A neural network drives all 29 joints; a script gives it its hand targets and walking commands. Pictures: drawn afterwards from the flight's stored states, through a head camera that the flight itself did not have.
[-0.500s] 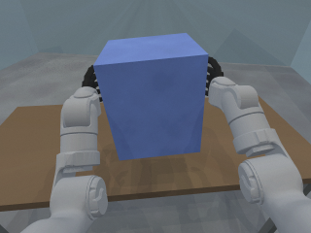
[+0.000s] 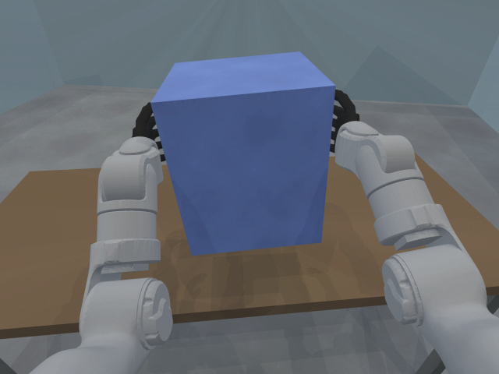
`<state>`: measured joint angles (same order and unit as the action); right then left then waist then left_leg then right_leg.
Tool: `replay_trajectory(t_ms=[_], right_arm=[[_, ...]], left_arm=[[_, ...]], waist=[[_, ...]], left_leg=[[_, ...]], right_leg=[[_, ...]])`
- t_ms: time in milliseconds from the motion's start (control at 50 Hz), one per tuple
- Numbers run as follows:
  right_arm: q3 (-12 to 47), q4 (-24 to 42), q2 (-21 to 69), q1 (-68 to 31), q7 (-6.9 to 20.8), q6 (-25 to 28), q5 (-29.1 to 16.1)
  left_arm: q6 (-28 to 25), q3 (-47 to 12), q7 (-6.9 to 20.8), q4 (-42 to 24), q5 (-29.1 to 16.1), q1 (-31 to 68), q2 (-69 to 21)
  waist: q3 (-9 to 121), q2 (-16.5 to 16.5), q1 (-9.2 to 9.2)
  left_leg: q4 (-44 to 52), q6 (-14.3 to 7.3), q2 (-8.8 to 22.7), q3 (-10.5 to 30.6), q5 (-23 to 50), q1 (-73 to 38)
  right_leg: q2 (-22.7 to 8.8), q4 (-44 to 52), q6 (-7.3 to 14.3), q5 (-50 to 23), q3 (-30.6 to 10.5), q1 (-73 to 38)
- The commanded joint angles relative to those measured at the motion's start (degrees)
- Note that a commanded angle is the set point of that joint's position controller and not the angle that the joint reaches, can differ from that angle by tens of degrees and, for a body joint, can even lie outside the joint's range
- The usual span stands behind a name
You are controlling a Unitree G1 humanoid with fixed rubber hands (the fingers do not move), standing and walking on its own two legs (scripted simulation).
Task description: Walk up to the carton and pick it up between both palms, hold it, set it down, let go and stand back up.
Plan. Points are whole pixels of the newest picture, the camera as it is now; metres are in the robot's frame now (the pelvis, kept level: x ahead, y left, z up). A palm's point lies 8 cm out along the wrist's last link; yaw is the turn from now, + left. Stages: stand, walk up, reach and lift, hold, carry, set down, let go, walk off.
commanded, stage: hold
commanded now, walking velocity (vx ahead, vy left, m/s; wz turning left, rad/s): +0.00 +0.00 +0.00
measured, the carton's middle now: (247, 151) +0.40 +0.01 +0.23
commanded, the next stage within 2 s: none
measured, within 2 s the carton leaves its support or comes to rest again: neither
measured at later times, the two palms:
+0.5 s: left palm (146, 149) +0.37 +0.16 +0.26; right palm (345, 135) +0.38 -0.14 +0.27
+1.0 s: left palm (145, 150) +0.37 +0.16 +0.26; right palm (346, 136) +0.37 -0.14 +0.27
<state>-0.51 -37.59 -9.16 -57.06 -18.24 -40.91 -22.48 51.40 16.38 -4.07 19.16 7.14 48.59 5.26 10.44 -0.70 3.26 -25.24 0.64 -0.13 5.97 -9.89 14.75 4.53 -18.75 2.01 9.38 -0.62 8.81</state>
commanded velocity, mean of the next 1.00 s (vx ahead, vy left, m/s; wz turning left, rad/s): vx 0.00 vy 0.00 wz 0.00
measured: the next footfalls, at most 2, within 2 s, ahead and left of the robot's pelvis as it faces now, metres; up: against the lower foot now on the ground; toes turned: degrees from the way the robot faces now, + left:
none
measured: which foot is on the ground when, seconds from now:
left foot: down 0.00-1.00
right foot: down 0.00-1.00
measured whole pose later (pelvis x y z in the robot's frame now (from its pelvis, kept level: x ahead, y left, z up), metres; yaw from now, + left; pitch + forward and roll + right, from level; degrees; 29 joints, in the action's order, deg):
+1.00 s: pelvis +0.00 +0.00 +0.00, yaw +0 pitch -1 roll -2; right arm -1.0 -38.7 -8.7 -57.2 -18.4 -41.1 -22.2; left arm 51.4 17.2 -3.4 20.5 8.0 48.9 5.1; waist 10.2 -0.5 3.4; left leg -25.1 0.6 -0.1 6.0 -9.8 13.8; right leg 4.6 -18.6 2.0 9.2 -0.9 8.0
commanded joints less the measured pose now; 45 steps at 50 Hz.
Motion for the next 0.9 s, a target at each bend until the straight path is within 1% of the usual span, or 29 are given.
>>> replay_trajectory(t_ms=[0,20,80,100,120,140,160,180,220,240,260,300,340,360,400,420,440,460,480,500,520,560,640,660,680,700,820,840,880], right_arm=[[14.72,23.17,39.63,-55.06,9.74,3.47,-12.25],[15.39,24.52,40.12,-53.96,9.78,3.58,-12.69],[15.44,23.71,40.04,-54.40,9.63,3.14,-12.76],[16.66,24.99,40.90,-54.50,9.73,3.40,-13.38],[15.91,23.99,39.81,-54.51,9.60,3.22,-12.83],[17.09,25.69,41.29,-55.60,9.52,3.60,-13.06],[15.40,22.36,39.77,-54.67,9.47,3.18,-12.21],[16.11,24.04,41.35,-56.62,9.59,3.83,-12.23],[16.00,22.73,41.26,-54.18,9.86,3.61,-12.79],[16.44,25.21,41.26,-56.78,9.86,4.12,-13.21],[15.40,24.16,40.76,-56.08,9.77,3.86,-13.06],[15.19,24.54,40.92,-57.47,9.81,3.95,-12.73],[15.11,24.22,40.66,-56.25,10.07,4.10,-12.64],[15.49,25.10,40.82,-55.33,9.94,4.07,-13.20],[16.53,25.66,40.82,-55.01,9.71,3.62,-13.88],[15.82,24.62,39.96,-53.68,9.63,3.24,-13.49],[17.02,26.88,40.67,-55.30,9.66,3.81,-14.08],[15.37,23.44,39.36,-53.20,9.54,3.03,-13.20],[17.06,27.08,41.02,-55.51,9.53,3.85,-13.38],[14.40,22.02,39.15,-52.30,9.53,2.97,-12.37],[15.59,24.48,41.08,-54.37,9.60,3.71,-12.39],[15.83,25.45,39.98,-54.01,9.64,3.72,-13.13],[16.23,25.67,40.19,-54.19,9.52,3.46,-13.39],[15.67,25.10,39.80,-53.75,9.51,3.26,-13.12],[16.33,25.92,40.35,-54.62,9.46,3.41,-13.11],[15.94,25.16,40.22,-54.14,9.30,3.29,-12.65],[16.20,24.29,40.86,-54.38,9.44,3.45,-12.88],[15.84,23.66,40.12,-55.12,9.69,3.53,-12.73],[15.24,22.93,41.03,-54.99,9.71,3.57,-12.12]], left_arm=[[-6.54,-25.69,7.50,-14.39,-12.41,56.61,-37.52],[-6.71,-26.92,7.43,-16.87,-13.30,56.52,-38.31],[-6.42,-25.74,7.50,-15.12,-12.75,56.97,-36.47],[-6.56,-25.80,7.52,-16.93,-12.77,56.56,-37.02],[-5.95,-25.06,7.69,-13.40,-11.69,54.88,-36.53],[-6.38,-24.80,7.87,-15.19,-11.99,55.87,-36.34],[-6.00,-23.82,7.99,-11.83,-10.63,55.24,-35.67],[-6.17,-23.31,8.25,-12.07,-10.70,55.56,-36.04],[-6.74,-24.84,7.89,-15.16,-11.48,56.83,-36.55],[-6.40,-25.34,7.82,-14.41,-12.17,56.73,-37.04],[-6.61,-26.70,7.75,-15.36,-12.91,58.34,-37.65],[-6.52,-25.73,7.67,-13.78,-12.50,58.06,-37.65],[-6.59,-26.34,7.53,-14.32,-12.62,56.74,-38.38],[-6.84,-27.61,7.42,-16.98,-13.64,57.66,-38.68],[-6.74,-26.66,7.22,-17.49,-13.34,57.69,-37.36],[-6.54,-26.60,7.32,-16.91,-13.20,57.00,-37.26],[-6.50,-26.70,7.36,-17.54,-13.24,56.53,-37.57],[-6.26,-26.04,7.47,-15.68,-12.44,56.04,-36.66],[-6.22,-26.04,7.66,-16.35,-12.74,55.43,-37.38],[-6.25,-26.11,7.70,-15.16,-12.09,56.19,-36.68],[-6.53,-25.90,7.92,-16.16,-12.44,57.18,-37.02],[-6.25,-27.00,7.81,-17.10,-12.68,55.97,-37.74],[-6.25,-27.31,7.65,-18.00,-12.94,56.96,-37.96],[-6.04,-26.42,7.66,-16.70,-12.54,56.19,-37.15],[-5.98,-25.53,7.82,-15.63,-12.06,55.54,-36.47],[-6.01,-25.08,8.01,-14.29,-11.68,54.94,-36.05],[-6.45,-25.33,8.15,-15.90,-11.57,57.18,-36.34],[-6.15,-24.82,8.00,-14.30,-10.88,56.25,-36.26],[-6.45,-24.70,8.18,-13.95,-11.31,57.30,-36.25]], waist=[[30.08,-4.13,1.12],[32.57,-4.08,1.61],[30.01,-3.12,1.23],[31.92,-2.67,0.39],[29.15,-3.02,0.54],[31.73,-1.47,-0.11],[27.68,-2.32,0.33],[28.66,-1.22,-0.77],[30.05,-2.63,0.16],[31.12,-2.77,-0.22],[30.95,-4.26,1.14],[30.42,-3.58,0.35],[30.94,-4.04,0.48],[33.06,-4.71,1.42],[32.95,-3.82,0.78],[31.68,-3.89,1.52],[33.75,-3.87,0.47],[29.63,-3.51,1.79],[32.57,-2.35,0.23],[28.39,-4.33,2.10],[30.45,-3.38,0.94],[32.16,-4.54,1.16],[32.06,-4.53,1.44],[30.68,-3.92,1.37],[31.23,-2.61,0.43],[30.16,-1.92,0.86],[30.28,-2.88,0.58],[29.09,-3.30,0.02],[28.77,-2.52,0.43]], left_leg=[[1.18,2.13,-1.16,-1.12,13.75,-16.15],[0.84,2.33,-1.05,-0.97,15.53,-17.16],[0.90,1.93,-1.30,-1.06,14.72,-16.23],[0.85,1.87,-1.24,-0.87,15.97,-16.59],[1.09,1.82,-1.34,-1.12,14.75,-16.14],[1.09,1.21,-1.53,-1.19,14.67,-15.89],[1.92,1.30,-1.35,-1.33,12.75,-15.36],[2.00,0.67,-1.53,-1.49,12.20,-14.84],[1.50,1.42,-1.12,-1.17,14.56,-16.68],[0.74,1.54,-1.18,-1.29,15.74,-16.96],[0.70,2.17,-1.18,-1.07,15.40,-17.16],[0.99,1.77,-1.27,-1.21,13.62,-16.19],[1.12,1.97,-0.91,-1.03,14.32,-16.72],[0.30,2.42,-1.03,-0.87,16.74,-17.42],[0.11,2.36,-1.38,-0.80,17.84,-17.28],[0.46,2.46,-1.28,-0.90,16.74,-17.18],[0.22,2.28,-1.41,-0.87,17.46,-17.17],[1.01,2.32,-1.16,-0.88,15.76,-16.88],[0.65,1.62,-1.44,-1.09,15.98,-16.92],[1.59,2.39,-1.13,-0.96,13.82,-16.53],[1.19,1.92,-1.37,-1.14,14.69,-16.08],[0.76,2.51,-1.11,-0.88,16.24,-17.59],[0.50,2.67,-1.16,-0.91,17.05,-17.40],[0.66,2.38,-1.25,-0.90,16.04,-17.13],[0.66,1.71,-1.45,-1.09,15.43,-16.65],[1.07,1.56,-1.42,-1.17,14.58,-16.13],[1.31,1.77,-1.38,-1.31,14.61,-16.43],[1.40,1.76,-1.16,-1.34,14.27,-16.62],[1.52,1.52,-1.24,-1.36,13.45,-16.10]], right_leg=[[-0.33,2.73,-4.93,-11.14,-0.82,-4.00],[-0.14,2.32,-4.93,-12.63,-0.80,-4.98],[-0.42,2.68,-5.24,-12.76,-0.94,-4.45],[-0.15,2.19,-5.29,-13.53,-0.69,-5.61],[-0.37,2.84,-5.16,-13.01,-1.01,-4.92],[-0.44,2.57,-5.63,-13.15,-0.97,-6.30],[-0.59,3.14,-5.28,-11.61,-1.05,-4.59],[-0.73,3.36,-5.48,-10.63,-0.94,-5.09],[-0.37,2.69,-5.04,-11.54,-0.84,-4.76],[-0.28,2.95,-4.94,-12.21,-0.87,-4.67],[-0.30,2.96,-4.78,-11.88,-0.94,-4.06],[-0.32,3.21,-4.89,-10.08,-0.81,-3.32],[-0.13,2.96,-4.56,-10.50,-0.58,-3.52],[-0.18,2.31,-4.73,-13.21,-0.85,-4.80],[-0.21,2.01,-5.38,-15.49,-0.81,-5.41],[-0.28,2.17,-5.35,-14.78,-0.90,-5.27],[-0.24,2.01,-5.31,-15.12,-0.85,-6.10],[-0.18,2.54,-5.04,-13.57,-0.81,-4.71],[-0.39,2.49,-5.46,-13.86,-0.82,-5.84],[-0.50,2.93,-4.87,-11.59,-0.90,-3.96],[-0.72,2.76,-5.14,-12.27,-0.88,-5.02],[-0.23,2.37,-4.88,-13.37,-0.81,-5.63],[-0.07,2.07,-5.03,-14.41,-0.72,-5.41],[-0.22,2.45,-5.06,-13.52,-0.71,-5.15],[-0.51,2.51,-5.44,-13.83,-0.83,-5.75],[-0.57,2.49,-5.53,-14.40,-0.95,-5.88],[-0.50,2.55,-5.29,-13.02,-0.80,-5.56],[-0.49,2.75,-4.95,-11.93,-0.76,-4.32],[-0.70,3.10,-5.20,-11.43,-0.85,-4.33]])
